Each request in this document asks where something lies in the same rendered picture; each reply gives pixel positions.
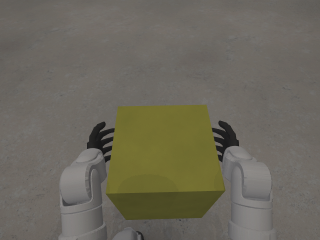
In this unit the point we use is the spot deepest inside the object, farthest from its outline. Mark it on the left robot shin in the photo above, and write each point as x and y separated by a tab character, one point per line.
129	228

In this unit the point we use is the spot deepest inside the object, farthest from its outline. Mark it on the right robot forearm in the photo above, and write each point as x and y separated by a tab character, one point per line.
251	196

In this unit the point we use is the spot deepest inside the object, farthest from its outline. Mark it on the robot left thigh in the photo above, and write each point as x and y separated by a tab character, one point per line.
127	235

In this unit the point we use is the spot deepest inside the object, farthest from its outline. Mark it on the carton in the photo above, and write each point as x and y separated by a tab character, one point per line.
164	162

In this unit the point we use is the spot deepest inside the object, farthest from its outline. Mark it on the right robot hand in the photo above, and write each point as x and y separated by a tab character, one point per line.
229	138

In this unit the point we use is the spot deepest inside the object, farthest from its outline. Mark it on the left robot hand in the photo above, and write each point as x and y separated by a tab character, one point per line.
96	142

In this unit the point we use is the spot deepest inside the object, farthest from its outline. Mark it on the left robot forearm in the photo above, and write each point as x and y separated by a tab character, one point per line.
81	197

